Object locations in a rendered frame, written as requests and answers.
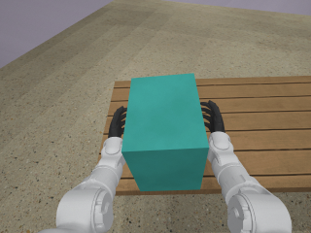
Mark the robot left upper arm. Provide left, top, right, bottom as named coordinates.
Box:
left=37, top=188, right=114, bottom=233

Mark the table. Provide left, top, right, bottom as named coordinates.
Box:
left=96, top=76, right=311, bottom=196

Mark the robot left hand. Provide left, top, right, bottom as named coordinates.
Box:
left=108, top=106, right=127, bottom=138

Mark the robot right upper arm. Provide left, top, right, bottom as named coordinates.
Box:
left=227, top=192, right=292, bottom=233

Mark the robot right hand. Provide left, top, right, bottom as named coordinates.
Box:
left=200, top=100, right=225, bottom=133

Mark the robot right forearm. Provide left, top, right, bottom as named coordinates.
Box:
left=207, top=131, right=293, bottom=230

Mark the robot left forearm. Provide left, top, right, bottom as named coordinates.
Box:
left=55, top=137, right=126, bottom=226

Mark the carton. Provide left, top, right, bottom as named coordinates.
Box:
left=121, top=73, right=209, bottom=191

